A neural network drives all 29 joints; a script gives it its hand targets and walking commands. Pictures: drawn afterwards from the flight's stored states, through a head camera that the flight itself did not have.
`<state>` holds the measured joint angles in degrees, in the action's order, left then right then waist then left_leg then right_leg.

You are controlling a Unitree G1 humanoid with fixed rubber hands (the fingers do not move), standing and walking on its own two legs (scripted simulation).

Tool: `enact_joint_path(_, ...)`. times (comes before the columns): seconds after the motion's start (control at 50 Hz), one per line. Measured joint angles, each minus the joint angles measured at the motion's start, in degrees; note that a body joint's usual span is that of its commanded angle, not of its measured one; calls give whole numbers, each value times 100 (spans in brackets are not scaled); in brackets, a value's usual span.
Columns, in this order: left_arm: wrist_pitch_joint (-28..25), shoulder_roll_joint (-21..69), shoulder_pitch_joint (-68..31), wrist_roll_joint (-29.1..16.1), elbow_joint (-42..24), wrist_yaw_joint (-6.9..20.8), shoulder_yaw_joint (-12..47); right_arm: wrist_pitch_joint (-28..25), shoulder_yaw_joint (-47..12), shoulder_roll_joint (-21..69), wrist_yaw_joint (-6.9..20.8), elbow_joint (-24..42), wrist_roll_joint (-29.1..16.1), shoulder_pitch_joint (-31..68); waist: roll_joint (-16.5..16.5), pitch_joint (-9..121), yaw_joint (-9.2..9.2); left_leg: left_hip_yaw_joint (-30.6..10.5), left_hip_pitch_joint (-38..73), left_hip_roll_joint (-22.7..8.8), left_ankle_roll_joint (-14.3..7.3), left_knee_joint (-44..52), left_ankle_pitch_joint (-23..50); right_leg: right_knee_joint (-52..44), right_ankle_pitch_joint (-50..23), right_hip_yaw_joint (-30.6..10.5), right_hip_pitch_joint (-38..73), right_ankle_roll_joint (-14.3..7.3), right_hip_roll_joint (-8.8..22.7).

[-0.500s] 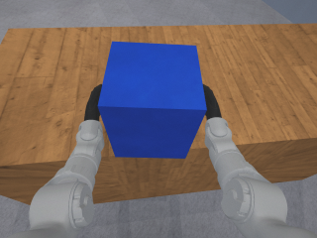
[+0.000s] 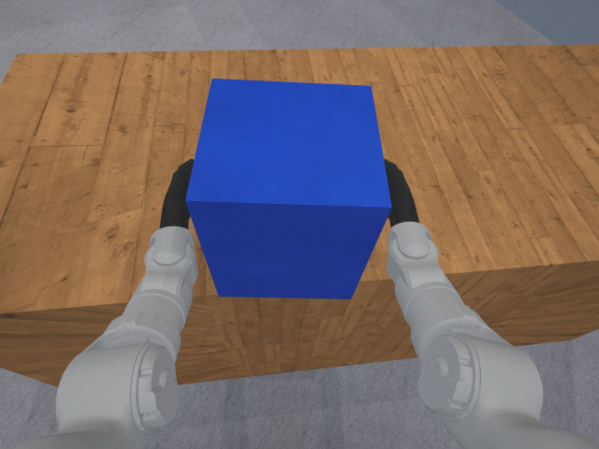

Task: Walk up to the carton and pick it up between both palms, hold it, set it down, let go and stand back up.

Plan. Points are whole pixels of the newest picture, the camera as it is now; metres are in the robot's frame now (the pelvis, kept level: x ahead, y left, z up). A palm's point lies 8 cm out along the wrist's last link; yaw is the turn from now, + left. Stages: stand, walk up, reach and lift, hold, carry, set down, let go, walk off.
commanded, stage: reach and lift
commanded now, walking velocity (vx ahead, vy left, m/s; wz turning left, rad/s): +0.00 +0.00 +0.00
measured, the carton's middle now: (288, 200) +0.47 +0.03 +0.03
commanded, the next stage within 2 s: none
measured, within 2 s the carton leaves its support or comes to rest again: leaves its support in 0.78 s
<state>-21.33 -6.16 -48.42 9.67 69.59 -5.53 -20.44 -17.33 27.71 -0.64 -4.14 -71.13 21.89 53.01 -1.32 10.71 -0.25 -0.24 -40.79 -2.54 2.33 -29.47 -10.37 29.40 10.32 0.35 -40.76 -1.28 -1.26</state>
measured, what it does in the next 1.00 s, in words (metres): stands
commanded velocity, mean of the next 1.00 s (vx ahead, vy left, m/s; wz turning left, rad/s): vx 0.00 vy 0.00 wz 0.00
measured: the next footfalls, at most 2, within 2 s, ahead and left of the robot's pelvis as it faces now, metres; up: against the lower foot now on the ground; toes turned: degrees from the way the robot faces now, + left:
none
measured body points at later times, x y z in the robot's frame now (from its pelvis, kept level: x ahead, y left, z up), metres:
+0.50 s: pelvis +0.00 +0.00 +0.00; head +0.10 +0.01 +0.44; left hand +0.44 +0.18 +0.03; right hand +0.46 -0.13 +0.04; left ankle +0.02 +0.14 -0.73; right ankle +0.02 -0.11 -0.73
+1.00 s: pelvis +0.00 +0.00 +0.00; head +0.10 +0.01 +0.44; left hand +0.45 +0.17 +0.04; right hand +0.46 -0.13 +0.06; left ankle +0.02 +0.14 -0.73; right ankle +0.02 -0.11 -0.73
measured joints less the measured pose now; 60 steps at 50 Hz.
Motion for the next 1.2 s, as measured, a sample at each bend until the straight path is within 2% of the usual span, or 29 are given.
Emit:
enact_joint_path(0.44, -4, 35, -4, 0, 0, -41, 0, 0, 0, 6, -40, 0, -107, -3, 0, 0, 16, 0, 0, 0, -3, 0, -5, 0, 5, 0, 1, 0, 0)
enact_joint_path(0.64, -31, 103, -9, -13, 0, -110, 0, -21, 1, 6, -161, 1, -125, -5, 0, 0, 47, 0, 0, 0, -3, 0, -9, 0, 8, 0, 1, 0, 0)
enact_joint_path(0.76, -217, 194, -8, -29, -2, -202, 0, -247, 0, 6, -336, 3, -128, -33, 0, 0, 50, 0, 0, 0, -3, 0, -13, 0, 10, 0, 1, 0, 0)
enact_joint_path(0.9, -493, 198, -8, -32, -2, -222, 0, -575, -1, 6, -351, 2, -127, -59, 0, 0, 3, 0, 0, 0, -3, 0, -14, 0, 11, 0, 1, 0, 0)
enact_joint_path(1.2, -853, 209, 57, -32, 4, -212, 0, -1163, 0, 7, -425, -125, -117, -134, 0, 0, 39, 0, 0, 0, -3, 0, -14, 0, 11, 0, 1, 1, 0)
